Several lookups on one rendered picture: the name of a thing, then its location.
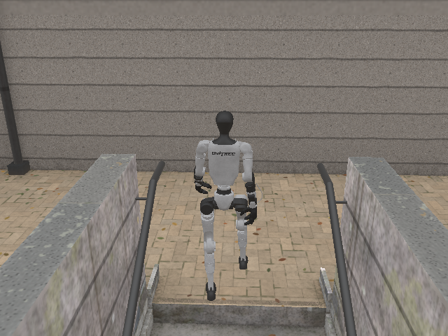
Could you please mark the robot right hand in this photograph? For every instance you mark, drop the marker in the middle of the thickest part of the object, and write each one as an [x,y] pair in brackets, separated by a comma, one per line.
[252,216]

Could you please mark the left robot forearm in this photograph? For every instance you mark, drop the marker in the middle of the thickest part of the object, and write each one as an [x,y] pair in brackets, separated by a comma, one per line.
[198,179]

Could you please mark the right robot forearm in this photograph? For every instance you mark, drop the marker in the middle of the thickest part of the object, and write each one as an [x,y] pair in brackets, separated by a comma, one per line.
[251,192]

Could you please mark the right robot upper arm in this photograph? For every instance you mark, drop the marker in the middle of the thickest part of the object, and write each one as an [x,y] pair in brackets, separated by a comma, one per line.
[246,149]

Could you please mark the robot left hand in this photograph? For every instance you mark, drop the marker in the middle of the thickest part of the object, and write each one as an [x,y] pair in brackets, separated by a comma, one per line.
[198,188]

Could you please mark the robot left foot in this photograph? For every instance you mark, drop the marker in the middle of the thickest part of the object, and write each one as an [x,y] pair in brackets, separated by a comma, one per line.
[211,293]

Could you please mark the left robot upper arm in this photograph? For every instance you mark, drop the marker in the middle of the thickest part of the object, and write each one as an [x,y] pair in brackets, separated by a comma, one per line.
[201,150]

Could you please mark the humanoid robot head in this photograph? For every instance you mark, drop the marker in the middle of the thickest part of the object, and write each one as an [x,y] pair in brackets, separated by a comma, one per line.
[224,121]

